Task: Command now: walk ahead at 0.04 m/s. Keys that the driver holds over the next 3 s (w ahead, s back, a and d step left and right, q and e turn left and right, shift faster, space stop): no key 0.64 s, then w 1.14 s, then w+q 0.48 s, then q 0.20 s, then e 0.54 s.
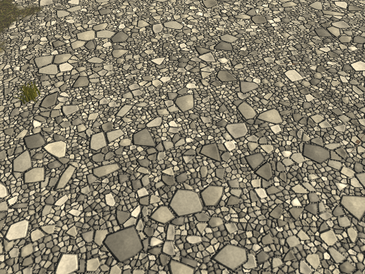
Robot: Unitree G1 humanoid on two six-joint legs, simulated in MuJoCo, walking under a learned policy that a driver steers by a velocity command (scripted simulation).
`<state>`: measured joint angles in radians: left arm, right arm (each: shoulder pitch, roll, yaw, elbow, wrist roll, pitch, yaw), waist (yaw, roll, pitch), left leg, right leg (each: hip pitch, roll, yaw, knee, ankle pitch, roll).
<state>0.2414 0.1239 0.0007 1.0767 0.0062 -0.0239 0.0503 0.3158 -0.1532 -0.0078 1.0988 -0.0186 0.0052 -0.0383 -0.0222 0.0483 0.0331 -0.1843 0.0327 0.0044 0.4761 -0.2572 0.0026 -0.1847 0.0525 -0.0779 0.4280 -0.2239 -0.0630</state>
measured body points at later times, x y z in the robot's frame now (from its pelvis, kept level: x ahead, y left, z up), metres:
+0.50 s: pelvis +0.03 +0.01 +0.00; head +0.04 +0.01 +0.45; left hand +0.02 +0.23 -0.16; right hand +0.01 -0.21 -0.16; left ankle -0.01 +0.13 -0.74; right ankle +0.01 -0.08 -0.74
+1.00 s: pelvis +0.09 +0.05 -0.01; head +0.09 +0.07 +0.44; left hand -0.01 +0.28 -0.17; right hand +0.11 -0.19 -0.15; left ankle +0.08 +0.13 -0.74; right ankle +0.00 -0.08 -0.73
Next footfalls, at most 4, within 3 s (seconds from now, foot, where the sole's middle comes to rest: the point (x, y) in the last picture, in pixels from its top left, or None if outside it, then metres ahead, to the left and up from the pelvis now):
0.98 left None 0.12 0.13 -0.78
1.42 right None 0.47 -0.01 -0.78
1.98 left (157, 211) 0.78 0.15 -0.78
2.52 right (173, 151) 1.09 0.08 -0.78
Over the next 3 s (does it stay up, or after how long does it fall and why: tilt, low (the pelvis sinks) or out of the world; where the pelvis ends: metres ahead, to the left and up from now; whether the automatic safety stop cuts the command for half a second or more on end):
stays up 0.92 0.12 0.00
